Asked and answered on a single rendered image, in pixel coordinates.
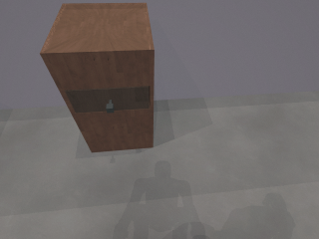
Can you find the drawer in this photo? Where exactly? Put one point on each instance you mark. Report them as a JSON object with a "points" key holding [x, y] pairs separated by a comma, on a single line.
{"points": [[96, 100]]}

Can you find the cabinet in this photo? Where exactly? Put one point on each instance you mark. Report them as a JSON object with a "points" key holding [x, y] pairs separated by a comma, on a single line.
{"points": [[101, 46]]}

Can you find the handle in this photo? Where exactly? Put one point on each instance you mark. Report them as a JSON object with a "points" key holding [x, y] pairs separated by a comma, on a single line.
{"points": [[110, 107]]}

